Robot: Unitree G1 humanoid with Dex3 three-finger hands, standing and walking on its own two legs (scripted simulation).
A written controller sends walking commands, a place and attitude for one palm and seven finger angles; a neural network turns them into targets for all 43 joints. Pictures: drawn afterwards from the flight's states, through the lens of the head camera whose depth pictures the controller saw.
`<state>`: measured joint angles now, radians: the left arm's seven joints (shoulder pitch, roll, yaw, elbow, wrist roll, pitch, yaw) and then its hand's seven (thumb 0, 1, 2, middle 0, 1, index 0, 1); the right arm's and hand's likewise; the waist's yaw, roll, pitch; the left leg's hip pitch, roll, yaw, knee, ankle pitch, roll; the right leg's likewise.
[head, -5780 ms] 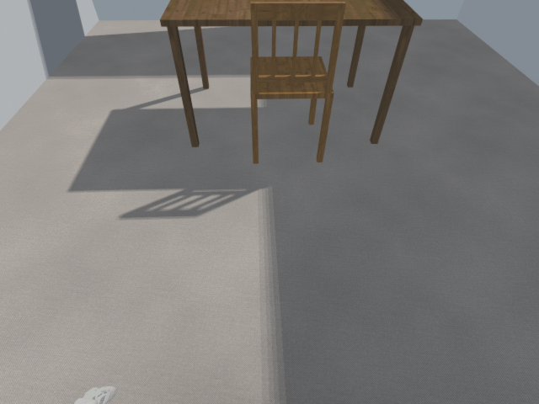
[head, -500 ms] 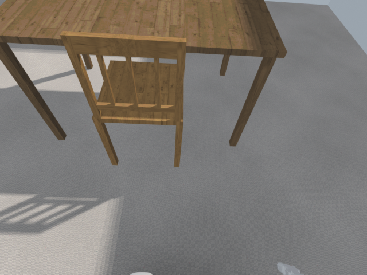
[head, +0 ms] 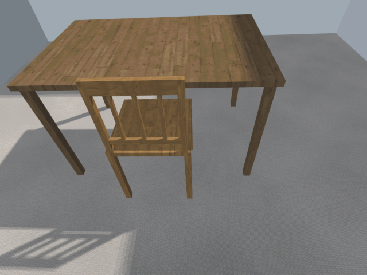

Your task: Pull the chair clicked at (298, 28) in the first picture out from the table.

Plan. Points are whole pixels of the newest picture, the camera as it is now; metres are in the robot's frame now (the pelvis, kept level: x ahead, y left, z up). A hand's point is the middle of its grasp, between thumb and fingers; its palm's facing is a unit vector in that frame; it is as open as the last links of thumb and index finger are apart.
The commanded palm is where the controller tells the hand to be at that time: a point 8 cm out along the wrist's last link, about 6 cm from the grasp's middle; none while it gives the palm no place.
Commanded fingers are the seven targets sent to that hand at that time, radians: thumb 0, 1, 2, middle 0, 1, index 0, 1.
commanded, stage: take the last steps up to it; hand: left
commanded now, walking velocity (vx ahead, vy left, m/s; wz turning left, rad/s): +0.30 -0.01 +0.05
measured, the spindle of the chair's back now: (139, 118) +0.71 +0.21 -0.12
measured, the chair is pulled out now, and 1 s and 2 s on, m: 0.00 0.00 0.00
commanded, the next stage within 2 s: come to a stop and stand still in 0.62 s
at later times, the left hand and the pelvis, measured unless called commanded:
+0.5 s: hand out of the picture +0.06 +0.19 -0.18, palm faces +0.11 -0.99 -0.13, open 7.3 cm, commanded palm none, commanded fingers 0.00 0.90 0.90 -0.20 -0.30 -0.20 -0.30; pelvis +0.16 +0.04 -0.01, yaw +0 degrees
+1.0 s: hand (128, 209) +0.34 +0.19 -0.16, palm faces -0.01 -0.97 -0.23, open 7.3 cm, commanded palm none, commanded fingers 0.00 0.90 0.90 -0.20 -0.30 -0.20 -0.30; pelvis +0.26 +0.02 +0.00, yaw +0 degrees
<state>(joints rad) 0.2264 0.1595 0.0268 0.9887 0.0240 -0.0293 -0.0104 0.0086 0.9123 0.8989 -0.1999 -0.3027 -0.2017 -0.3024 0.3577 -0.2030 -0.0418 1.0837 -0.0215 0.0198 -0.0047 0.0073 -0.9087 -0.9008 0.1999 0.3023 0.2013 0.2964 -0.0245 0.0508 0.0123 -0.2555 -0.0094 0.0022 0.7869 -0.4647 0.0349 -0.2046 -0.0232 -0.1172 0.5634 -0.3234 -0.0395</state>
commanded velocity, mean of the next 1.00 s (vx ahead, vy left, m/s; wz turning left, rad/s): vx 0.09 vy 0.01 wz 0.00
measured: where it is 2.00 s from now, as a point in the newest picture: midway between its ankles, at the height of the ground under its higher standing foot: outside the picture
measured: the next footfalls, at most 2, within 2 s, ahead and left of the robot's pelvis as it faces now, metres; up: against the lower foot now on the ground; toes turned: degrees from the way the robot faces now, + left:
left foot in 0.42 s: +0.29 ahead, +0.14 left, +0.00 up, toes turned +3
right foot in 0.84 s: +0.34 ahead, -0.09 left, +0.00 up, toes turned -6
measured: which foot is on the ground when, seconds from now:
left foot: up 0.00-0.40, down 0.42-1.00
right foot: down 0.00-0.42, up 0.44-0.82, down 0.84-1.00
